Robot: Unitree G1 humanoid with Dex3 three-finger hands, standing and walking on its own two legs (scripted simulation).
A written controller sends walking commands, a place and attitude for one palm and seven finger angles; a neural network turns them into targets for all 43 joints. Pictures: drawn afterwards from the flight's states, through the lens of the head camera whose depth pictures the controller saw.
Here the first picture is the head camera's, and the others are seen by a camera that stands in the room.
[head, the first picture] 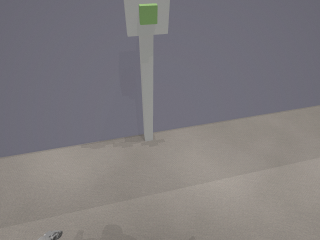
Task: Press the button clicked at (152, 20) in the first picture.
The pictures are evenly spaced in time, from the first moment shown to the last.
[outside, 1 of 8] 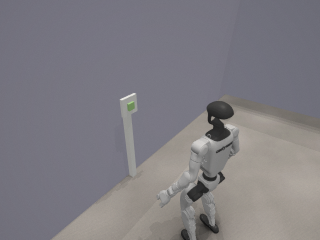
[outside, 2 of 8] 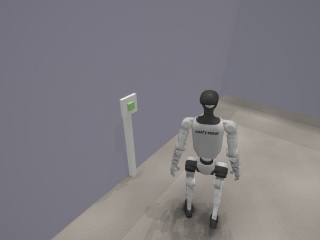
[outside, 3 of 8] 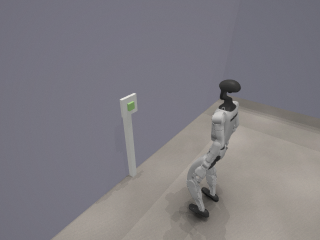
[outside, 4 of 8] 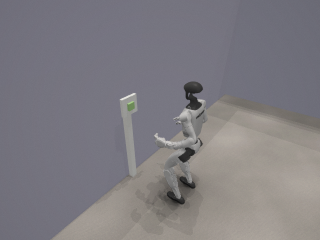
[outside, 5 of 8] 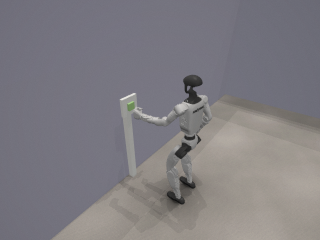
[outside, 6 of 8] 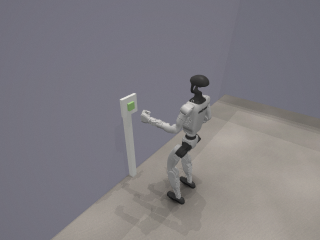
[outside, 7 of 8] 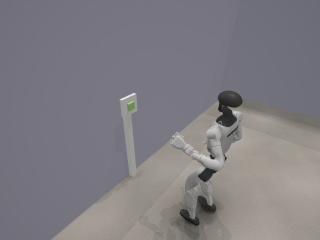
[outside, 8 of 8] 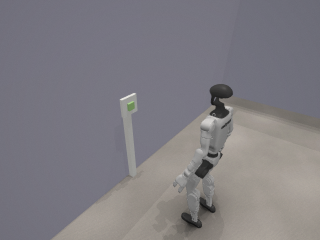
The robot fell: no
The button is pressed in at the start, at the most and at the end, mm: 0 11 0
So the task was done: yes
